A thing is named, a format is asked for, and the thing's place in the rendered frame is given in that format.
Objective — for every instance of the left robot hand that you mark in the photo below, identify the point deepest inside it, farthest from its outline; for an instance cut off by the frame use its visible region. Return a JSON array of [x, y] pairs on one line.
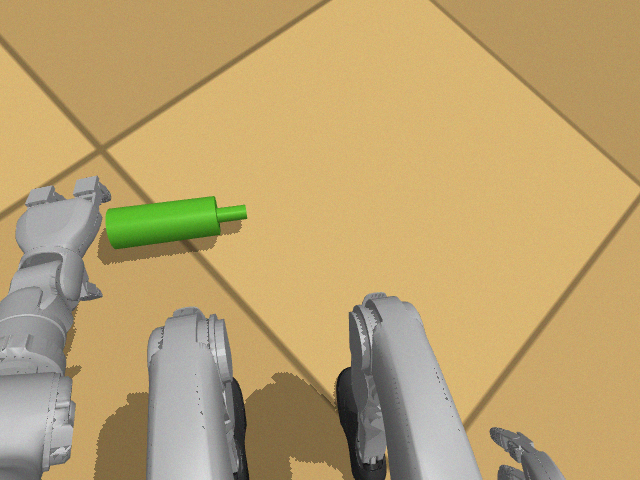
[[52, 220]]

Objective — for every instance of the right robot hand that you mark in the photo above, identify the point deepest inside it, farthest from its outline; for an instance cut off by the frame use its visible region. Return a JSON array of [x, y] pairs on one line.
[[536, 465]]

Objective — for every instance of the bottle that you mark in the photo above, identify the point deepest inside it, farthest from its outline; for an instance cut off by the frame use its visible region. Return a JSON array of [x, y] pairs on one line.
[[162, 222]]

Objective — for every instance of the left robot foot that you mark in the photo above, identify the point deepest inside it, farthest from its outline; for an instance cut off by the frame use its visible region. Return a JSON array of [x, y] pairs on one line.
[[239, 431]]

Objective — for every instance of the right robot foot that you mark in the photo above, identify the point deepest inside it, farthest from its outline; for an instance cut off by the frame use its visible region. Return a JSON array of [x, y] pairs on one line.
[[348, 419]]

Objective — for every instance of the left robot arm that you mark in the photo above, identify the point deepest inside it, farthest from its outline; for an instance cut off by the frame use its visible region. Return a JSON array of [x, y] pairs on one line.
[[36, 411]]

